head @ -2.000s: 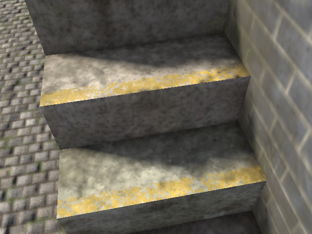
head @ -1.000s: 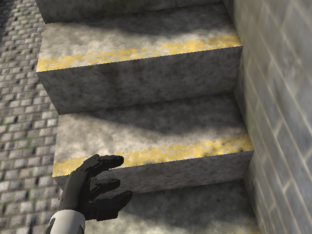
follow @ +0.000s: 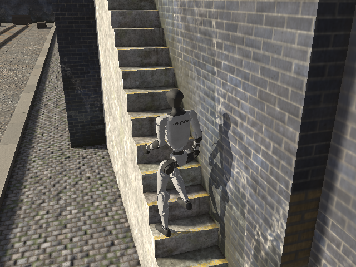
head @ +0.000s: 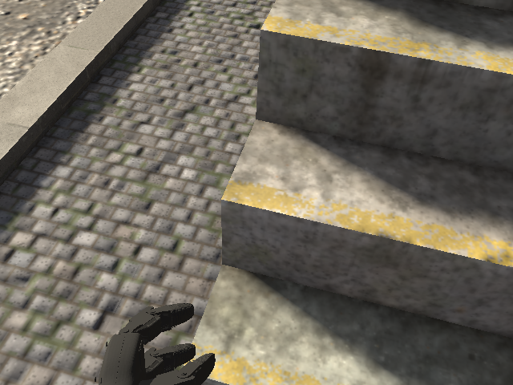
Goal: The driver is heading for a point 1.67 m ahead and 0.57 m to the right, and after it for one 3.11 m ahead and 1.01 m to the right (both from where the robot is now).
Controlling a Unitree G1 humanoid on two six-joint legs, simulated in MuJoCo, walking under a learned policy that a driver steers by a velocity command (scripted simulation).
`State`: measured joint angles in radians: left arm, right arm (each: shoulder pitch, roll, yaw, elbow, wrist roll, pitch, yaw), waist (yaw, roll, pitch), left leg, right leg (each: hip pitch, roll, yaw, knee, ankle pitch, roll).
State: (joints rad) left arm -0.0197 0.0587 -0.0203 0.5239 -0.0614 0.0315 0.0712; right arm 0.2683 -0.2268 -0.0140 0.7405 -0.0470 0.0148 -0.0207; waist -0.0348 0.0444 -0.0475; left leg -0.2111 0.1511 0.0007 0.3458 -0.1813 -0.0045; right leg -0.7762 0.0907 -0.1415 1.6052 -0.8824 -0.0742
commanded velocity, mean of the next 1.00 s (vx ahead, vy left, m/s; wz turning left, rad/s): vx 0.46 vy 0.00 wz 0.00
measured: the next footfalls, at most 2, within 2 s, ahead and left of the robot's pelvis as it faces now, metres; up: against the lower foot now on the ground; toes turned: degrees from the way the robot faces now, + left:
left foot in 0.62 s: -0.31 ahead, +0.06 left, -0.20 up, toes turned +14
right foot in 0.66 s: -0.23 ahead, -0.17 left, -0.03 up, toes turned +9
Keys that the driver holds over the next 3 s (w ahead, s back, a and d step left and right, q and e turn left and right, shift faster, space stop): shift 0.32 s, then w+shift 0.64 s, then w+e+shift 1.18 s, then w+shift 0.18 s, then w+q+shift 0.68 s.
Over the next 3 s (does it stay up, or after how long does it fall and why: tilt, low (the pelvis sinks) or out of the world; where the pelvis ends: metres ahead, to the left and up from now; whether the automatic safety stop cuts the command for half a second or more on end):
stays up -1.89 0.26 -1.05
